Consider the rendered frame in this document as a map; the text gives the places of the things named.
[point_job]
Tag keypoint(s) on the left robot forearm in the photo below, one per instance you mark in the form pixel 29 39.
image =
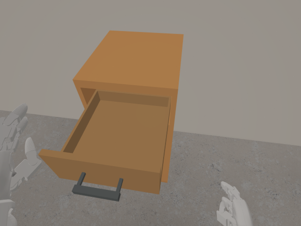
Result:
pixel 6 217

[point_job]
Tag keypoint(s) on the right robot hand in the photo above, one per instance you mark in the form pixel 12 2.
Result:
pixel 239 213

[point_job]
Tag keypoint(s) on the drawer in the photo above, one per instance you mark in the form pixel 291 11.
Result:
pixel 119 135

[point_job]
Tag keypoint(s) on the cabinet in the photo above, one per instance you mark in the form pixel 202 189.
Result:
pixel 137 62

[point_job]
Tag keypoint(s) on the handle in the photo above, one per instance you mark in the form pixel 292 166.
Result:
pixel 97 192

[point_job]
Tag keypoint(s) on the left robot hand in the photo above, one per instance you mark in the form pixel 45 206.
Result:
pixel 10 130

